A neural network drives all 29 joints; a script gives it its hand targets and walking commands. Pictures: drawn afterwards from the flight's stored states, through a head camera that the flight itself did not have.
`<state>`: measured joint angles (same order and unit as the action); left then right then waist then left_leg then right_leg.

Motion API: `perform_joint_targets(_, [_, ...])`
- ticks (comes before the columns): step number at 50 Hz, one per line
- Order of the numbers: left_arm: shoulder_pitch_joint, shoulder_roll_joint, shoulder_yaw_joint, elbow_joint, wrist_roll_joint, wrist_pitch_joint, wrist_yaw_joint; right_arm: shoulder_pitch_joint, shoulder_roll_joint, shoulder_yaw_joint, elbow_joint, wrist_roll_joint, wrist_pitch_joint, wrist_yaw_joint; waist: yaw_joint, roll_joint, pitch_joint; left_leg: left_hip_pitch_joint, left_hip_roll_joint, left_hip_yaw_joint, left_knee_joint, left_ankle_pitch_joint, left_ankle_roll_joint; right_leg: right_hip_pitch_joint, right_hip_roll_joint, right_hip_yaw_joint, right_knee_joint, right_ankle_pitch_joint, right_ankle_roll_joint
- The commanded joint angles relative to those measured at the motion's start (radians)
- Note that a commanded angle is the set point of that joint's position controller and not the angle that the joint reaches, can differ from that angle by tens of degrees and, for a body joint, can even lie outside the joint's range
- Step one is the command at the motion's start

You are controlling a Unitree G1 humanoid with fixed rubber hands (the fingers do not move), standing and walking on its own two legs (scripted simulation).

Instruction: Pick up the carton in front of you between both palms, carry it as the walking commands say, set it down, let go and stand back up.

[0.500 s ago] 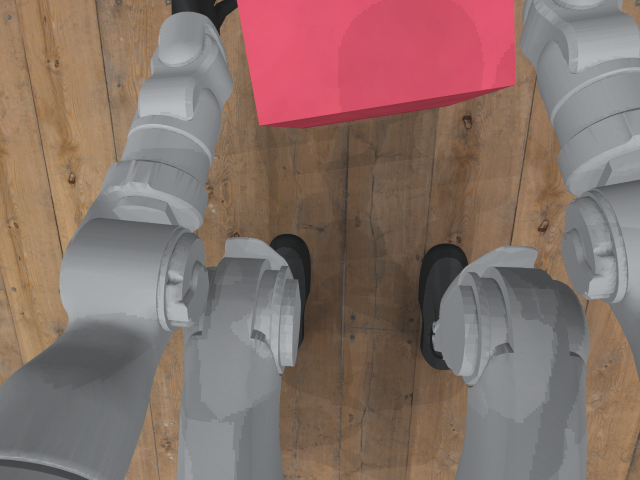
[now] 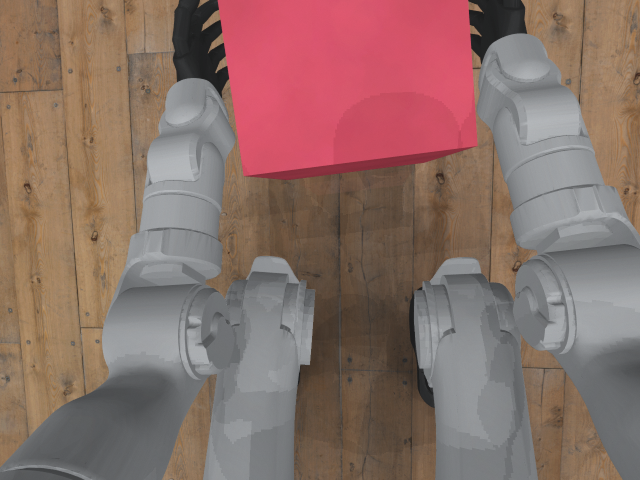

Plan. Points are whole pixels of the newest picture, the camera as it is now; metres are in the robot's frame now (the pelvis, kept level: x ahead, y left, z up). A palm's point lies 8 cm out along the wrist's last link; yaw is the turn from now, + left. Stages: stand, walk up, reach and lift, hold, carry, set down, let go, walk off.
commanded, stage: reach and lift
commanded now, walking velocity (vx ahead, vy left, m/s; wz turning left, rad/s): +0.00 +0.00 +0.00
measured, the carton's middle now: (346, 82) +0.53 +0.01 -0.19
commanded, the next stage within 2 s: none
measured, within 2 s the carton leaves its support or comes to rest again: neither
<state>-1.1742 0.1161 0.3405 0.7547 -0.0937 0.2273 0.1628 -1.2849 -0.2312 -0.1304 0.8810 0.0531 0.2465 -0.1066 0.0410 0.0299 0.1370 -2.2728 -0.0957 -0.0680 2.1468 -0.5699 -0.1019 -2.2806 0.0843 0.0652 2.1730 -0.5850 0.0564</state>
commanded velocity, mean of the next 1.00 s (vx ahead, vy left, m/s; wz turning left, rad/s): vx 0.00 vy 0.00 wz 0.00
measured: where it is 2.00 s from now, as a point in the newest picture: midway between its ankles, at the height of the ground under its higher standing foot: (357, 362)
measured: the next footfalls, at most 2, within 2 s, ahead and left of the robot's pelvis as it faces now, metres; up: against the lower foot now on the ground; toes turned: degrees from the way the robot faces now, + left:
none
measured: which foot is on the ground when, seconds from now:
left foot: down 0.00-1.00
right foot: down 0.00-1.00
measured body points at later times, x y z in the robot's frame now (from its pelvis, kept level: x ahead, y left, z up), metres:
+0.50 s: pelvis +0.00 +0.00 +0.12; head +0.25 -0.01 +0.49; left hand +0.49 +0.16 +0.06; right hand +0.50 -0.15 +0.06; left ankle +0.11 +0.14 -0.34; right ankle +0.10 -0.13 -0.34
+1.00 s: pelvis +0.05 +0.00 +0.26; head +0.19 -0.01 +0.69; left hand +0.45 +0.15 +0.22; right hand +0.46 -0.15 +0.22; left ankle +0.11 +0.14 -0.34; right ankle +0.10 -0.13 -0.34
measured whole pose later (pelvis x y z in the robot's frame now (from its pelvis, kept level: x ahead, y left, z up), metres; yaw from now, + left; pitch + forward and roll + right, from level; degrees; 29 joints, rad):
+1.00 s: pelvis +0.05 +0.00 +0.26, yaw -1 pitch +31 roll +0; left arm -0.62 -0.11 0.42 0.61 0.19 0.33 0.05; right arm -0.65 0.07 -0.37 0.66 -0.20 0.33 -0.04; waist 0.02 0.00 -0.24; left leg -1.33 -0.09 -0.12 1.26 -0.46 -0.05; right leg -1.34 0.10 0.12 1.27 -0.47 0.04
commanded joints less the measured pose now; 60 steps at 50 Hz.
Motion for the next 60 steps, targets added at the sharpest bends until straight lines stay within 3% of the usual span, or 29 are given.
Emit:
perform_joint_targets(1, [-0.742, -1.043, -0.507, -0.242, -0.05, 0.036, -0.284, -0.588, 1.158, 0.372, -0.255, 0.057, 0.013, 0.236, 0.006, -0.117, -1.544, 0.703, -0.077, 0.206, -0.216, 0.41, 0.045, 0.84, 0.078, -0.153, -0.254, 0.435, -0.024])
perform_joint_targets(6, [-0.634, -1.071, -0.338, -0.05, 0.11, 0.095, -0.313, -0.48, 1.19, 0.187, -0.054, -0.082, 0.068, 0.274, 0.026, -0.105, -1.163, 0.57, -0.073, 0.191, -0.351, 0.154, 0.062, 0.629, 0.084, -0.149, -0.396, 0.148, -0.033])
perform_joint_targets(10, [-0.627, -1.079, -0.265, -0.004, 0.175, 0.103, -0.328, -0.48, 1.177, 0.086, -0.002, -0.151, 0.073, 0.288, 0.019, -0.09, -1.133, 0.592, -0.076, 0.181, -0.429, 0.128, 0.068, 0.63, 0.09, -0.142, -0.469, 0.114, -0.044])
perform_joint_targets(15, [-0.612, -1.113, -0.257, -0.001, 0.195, 0.112, -0.34, -0.462, 1.187, 0.048, 0.002, -0.186, 0.076, 0.296, -0.002, -0.063, -1.2, 0.675, -0.081, 0.173, -0.509, 0.136, 0.063, 0.704, 0.092, -0.143, -0.544, 0.127, -0.049])
perform_joint_targets(24, [-0.511, -1.214, -0.394, -0.08, 0.137, 0.139, -0.356, -0.384, 1.286, 0.189, -0.128, -0.123, 0.099, 0.315, -0.008, -0.053, -1.374, 0.893, -0.084, 0.166, -0.615, 0.25, 0.049, 0.897, 0.097, -0.146, -0.649, 0.24, -0.033])
perform_joint_targets(31, [-0.379, -1.253, -0.485, -0.119, 0.105, 0.145, -0.356, -0.272, 1.345, 0.292, -0.195, -0.075, 0.107, 0.314, -0.005, -0.062, -1.336, 1.017, -0.083, 0.145, -0.711, 0.286, 0.05, 1.024, 0.098, -0.13, -0.744, 0.281, -0.022])
perform_joint_targets(47, [-0.049, -1.272, -0.499, -0.088, 0.146, 0.101, -0.357, 0.051, 1.381, 0.297, -0.196, -0.119, 0.065, 0.293, -0.017, -0.048, -1.054, 1.296, -0.07, 0.071, -1.015, 0.318, 0.067, 1.337, 0.078, -0.053, -1.05, 0.332, -0.029])
perform_joint_targets(60, [0.222, -1.274, -0.575, -0.147, 0.163, 0.089, -0.355, 0.311, 1.383, 0.379, -0.277, -0.119, 0.057, 0.295, -0.026, -0.038, -0.871, 1.635, -0.043, 0.013, -1.296, 0.453, 0.079, 1.669, 0.052, -0.002, -1.326, 0.473, -0.039])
